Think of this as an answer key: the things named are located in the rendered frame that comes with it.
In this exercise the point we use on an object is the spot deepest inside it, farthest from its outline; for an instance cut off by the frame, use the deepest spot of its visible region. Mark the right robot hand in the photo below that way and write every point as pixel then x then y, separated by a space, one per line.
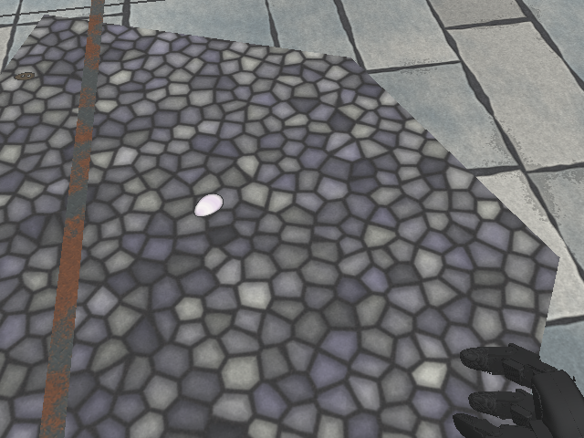
pixel 555 410

